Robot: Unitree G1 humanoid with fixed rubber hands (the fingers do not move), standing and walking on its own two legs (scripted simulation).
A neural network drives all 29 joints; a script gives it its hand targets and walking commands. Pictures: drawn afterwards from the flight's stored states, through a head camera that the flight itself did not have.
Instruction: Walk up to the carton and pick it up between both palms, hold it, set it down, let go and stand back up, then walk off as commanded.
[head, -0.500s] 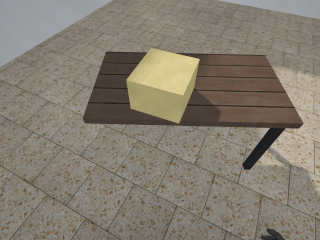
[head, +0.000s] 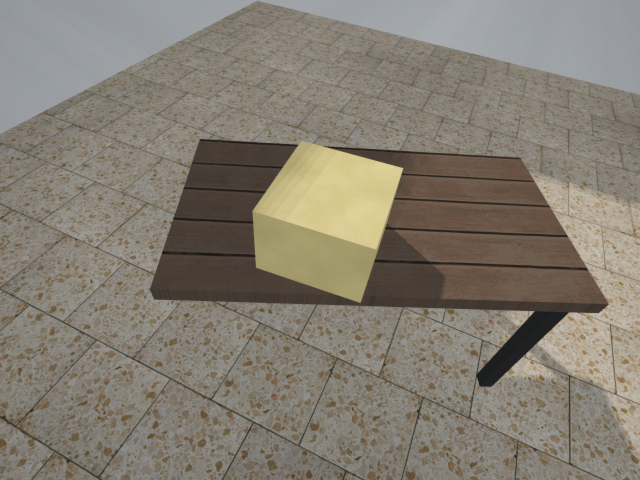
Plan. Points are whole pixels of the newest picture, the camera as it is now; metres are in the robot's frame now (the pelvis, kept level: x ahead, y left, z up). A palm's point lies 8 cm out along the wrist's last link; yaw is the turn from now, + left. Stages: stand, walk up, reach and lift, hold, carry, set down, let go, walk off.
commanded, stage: walk up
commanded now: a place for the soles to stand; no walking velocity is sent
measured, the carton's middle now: (329, 217) +0.67 -0.03 -0.13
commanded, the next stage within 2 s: none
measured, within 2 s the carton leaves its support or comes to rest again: neither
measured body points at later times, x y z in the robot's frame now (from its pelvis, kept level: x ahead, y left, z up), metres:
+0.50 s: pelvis +0.19 -0.08 +0.00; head +0.21 -0.11 +0.45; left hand +0.28 +0.23 -0.08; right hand +0.25 -0.40 -0.12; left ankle +0.20 +0.07 -0.66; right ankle +0.19 -0.19 -0.74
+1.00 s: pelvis +0.26 -0.09 -0.02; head +0.30 -0.10 +0.42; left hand +0.33 +0.22 -0.14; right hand +0.39 -0.39 -0.14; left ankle +0.36 +0.03 -0.74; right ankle +0.26 -0.21 -0.74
